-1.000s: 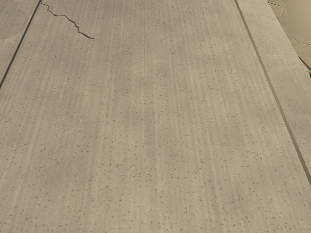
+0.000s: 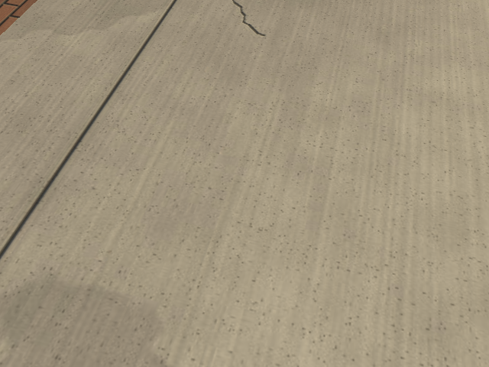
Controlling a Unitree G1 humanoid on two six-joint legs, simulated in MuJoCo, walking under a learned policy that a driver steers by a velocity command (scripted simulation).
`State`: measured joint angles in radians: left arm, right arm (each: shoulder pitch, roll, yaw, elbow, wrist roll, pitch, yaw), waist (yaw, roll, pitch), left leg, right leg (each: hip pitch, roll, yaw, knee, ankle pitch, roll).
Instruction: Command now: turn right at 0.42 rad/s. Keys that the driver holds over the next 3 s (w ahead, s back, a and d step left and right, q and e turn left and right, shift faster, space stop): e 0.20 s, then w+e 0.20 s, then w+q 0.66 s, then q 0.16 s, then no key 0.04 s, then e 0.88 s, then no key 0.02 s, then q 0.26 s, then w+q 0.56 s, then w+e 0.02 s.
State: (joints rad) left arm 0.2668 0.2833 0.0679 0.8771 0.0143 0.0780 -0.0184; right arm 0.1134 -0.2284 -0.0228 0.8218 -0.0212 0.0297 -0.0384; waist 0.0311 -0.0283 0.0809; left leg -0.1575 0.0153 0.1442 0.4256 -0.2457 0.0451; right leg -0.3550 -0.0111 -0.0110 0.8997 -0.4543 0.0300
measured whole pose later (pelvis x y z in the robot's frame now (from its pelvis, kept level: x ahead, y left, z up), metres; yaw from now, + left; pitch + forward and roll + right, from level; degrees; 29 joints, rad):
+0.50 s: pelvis +0.03 -0.05 +0.01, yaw -16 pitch +1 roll +1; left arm 0.34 0.26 0.05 0.84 0.01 -0.02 -0.01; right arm 0.19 -0.31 -0.07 0.84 -0.04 0.02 0.02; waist 0.02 0.04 0.00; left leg -0.50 0.05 -0.01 0.84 -0.21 -0.05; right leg -0.08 0.11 0.12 0.25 -0.18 -0.11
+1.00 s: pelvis +0.29 -0.02 +0.00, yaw -3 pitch +1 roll +0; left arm 0.22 0.28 0.02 0.82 0.05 -0.06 -0.02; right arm 0.32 -0.26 -0.05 0.85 0.00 -0.05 0.02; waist 0.00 -0.04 0.05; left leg -0.18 -0.14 -0.04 0.37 -0.19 0.12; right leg -0.55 -0.07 0.03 1.09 -0.26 0.00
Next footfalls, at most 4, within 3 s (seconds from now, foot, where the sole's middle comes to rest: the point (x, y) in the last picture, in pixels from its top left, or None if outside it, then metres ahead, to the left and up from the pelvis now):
0.14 right None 0.02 -0.11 -0.78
0.80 left None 0.33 0.03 -0.78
1.28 right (289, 302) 0.66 -0.10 -0.78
1.74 left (229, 330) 0.57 0.07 -0.78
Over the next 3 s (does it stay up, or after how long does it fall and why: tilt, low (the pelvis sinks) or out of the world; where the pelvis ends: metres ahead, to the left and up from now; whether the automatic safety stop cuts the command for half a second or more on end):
stays up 0.64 0.02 0.00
